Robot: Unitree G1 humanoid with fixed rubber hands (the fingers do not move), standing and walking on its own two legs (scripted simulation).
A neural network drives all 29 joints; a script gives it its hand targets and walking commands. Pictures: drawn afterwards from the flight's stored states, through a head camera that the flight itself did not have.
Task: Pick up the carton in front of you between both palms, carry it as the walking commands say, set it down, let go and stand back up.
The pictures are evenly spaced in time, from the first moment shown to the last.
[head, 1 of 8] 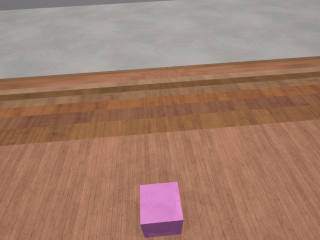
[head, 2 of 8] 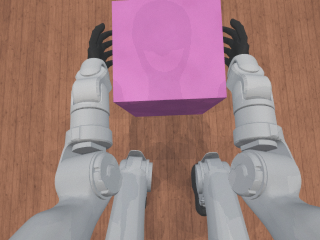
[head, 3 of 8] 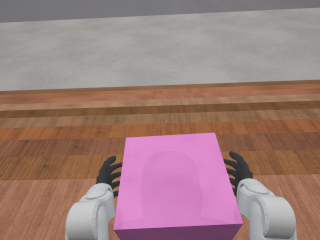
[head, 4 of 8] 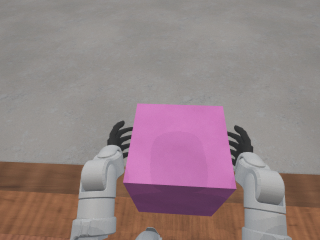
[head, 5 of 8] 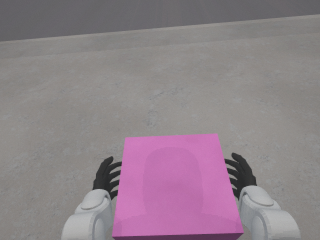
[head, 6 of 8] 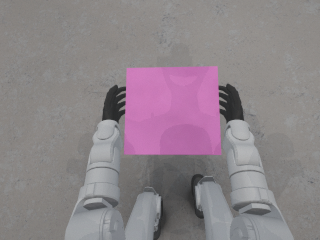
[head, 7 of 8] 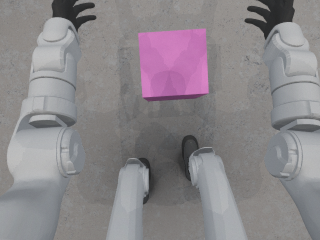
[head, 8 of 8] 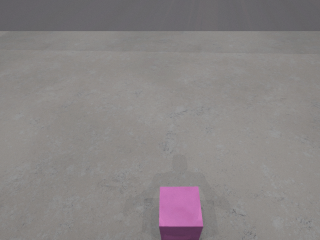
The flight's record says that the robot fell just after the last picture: no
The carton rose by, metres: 0.69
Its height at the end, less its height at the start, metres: -1.02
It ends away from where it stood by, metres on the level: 5.70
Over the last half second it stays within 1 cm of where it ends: yes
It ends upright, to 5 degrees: yes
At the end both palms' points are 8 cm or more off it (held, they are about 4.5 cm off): yes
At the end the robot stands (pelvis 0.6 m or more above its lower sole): yes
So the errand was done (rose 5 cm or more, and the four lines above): yes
